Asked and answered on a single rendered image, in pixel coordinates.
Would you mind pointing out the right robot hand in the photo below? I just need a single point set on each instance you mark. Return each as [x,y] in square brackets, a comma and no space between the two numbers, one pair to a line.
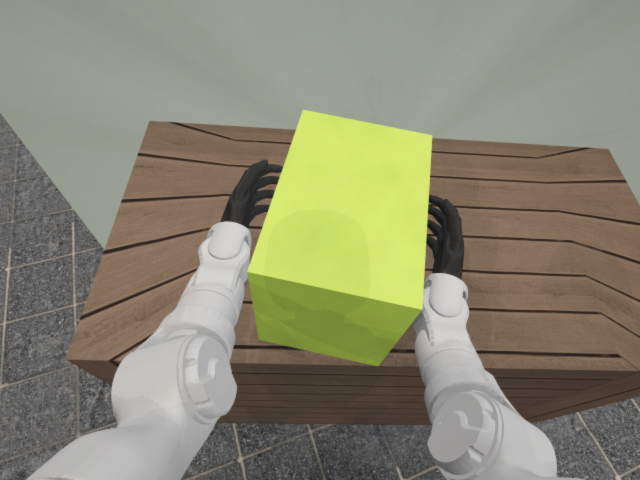
[448,249]

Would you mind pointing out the robot right forearm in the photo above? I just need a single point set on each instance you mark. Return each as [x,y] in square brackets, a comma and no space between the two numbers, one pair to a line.
[447,360]

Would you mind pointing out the left robot upper arm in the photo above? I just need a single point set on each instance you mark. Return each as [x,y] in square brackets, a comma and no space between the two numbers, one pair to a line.
[167,399]

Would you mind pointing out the right robot upper arm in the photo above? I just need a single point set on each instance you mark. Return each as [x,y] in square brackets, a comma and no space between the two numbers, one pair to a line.
[474,437]

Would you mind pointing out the carton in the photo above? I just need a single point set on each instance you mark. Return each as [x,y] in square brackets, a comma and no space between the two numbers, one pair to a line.
[339,265]

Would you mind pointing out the left robot hand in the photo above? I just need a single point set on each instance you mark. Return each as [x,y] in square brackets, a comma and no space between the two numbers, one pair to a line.
[240,206]

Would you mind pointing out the pedestal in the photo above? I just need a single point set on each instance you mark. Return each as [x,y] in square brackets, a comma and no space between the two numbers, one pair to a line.
[551,262]

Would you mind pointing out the robot left forearm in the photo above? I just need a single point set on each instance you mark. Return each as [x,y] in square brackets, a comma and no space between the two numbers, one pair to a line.
[212,300]

